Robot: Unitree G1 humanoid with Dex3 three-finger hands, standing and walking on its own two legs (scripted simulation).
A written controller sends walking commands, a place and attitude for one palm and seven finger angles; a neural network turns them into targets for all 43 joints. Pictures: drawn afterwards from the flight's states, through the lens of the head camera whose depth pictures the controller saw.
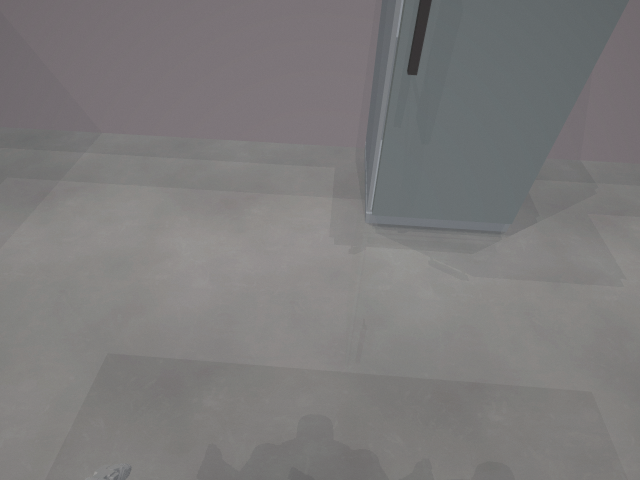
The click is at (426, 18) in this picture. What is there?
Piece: fridge door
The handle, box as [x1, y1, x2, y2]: [407, 0, 431, 74]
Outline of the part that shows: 431,0 420,0 407,69 408,74 416,74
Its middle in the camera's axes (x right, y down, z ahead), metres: +0.28 -0.68 +1.04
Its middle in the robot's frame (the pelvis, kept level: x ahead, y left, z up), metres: +1.26 -0.23 +0.20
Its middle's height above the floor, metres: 0.97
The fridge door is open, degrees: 0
